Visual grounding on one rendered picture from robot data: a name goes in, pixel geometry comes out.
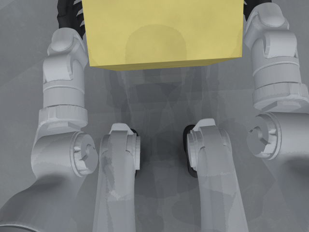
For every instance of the left robot shin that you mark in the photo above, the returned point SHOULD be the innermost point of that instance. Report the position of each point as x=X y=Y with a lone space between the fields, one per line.
x=105 y=139

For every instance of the robot left thigh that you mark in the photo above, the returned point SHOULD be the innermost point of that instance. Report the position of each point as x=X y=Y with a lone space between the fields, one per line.
x=114 y=209

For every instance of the right robot hand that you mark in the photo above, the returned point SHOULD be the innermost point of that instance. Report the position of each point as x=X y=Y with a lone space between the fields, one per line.
x=250 y=5

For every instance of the carton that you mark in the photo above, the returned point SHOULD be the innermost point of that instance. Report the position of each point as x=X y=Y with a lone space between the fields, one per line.
x=124 y=35

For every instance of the right robot upper arm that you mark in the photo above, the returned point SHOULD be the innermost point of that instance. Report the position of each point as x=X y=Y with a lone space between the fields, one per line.
x=281 y=140

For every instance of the left robot upper arm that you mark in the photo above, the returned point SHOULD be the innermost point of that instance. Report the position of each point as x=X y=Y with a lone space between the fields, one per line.
x=61 y=163

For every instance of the right robot forearm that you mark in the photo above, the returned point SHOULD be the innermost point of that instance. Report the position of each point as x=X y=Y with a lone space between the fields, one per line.
x=275 y=63

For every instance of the left robot forearm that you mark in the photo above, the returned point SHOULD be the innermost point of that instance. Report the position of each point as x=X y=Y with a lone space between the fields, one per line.
x=63 y=86

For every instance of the left robot hand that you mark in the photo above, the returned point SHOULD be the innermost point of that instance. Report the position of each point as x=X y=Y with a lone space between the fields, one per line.
x=67 y=15

